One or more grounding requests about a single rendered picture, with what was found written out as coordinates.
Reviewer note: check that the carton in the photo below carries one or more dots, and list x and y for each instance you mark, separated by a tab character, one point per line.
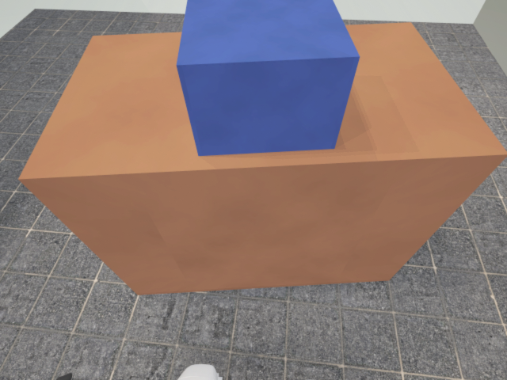
263	76

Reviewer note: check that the left robot thigh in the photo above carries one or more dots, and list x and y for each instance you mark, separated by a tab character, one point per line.
200	372

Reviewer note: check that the pedestal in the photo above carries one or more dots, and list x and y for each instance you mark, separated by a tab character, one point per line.
117	164

